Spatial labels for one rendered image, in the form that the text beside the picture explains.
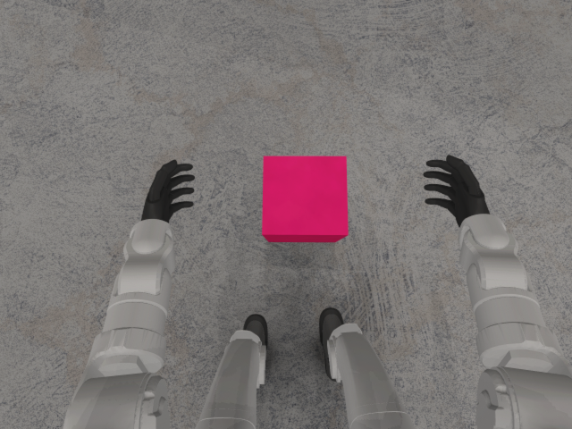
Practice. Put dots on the robot left upper arm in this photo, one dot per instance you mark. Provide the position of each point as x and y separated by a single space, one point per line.
129 401

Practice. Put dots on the robot right foot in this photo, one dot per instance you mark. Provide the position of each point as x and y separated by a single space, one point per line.
330 319

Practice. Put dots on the right robot forearm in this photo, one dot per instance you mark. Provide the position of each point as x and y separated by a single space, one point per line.
511 329

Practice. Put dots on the right robot hand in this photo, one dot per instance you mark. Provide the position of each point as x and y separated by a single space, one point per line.
466 196

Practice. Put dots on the robot foot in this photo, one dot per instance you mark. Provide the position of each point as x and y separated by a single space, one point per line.
257 324
330 319

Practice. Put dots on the left robot hand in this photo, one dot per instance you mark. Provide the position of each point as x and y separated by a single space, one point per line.
159 199

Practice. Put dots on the carton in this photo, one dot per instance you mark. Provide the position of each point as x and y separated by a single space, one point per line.
305 198

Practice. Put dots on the robot left foot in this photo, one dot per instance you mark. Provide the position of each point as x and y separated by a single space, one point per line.
257 324

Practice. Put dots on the robot right upper arm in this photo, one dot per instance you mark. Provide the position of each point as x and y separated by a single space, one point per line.
511 398

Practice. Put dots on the left robot forearm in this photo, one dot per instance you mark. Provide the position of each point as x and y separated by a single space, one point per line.
132 340

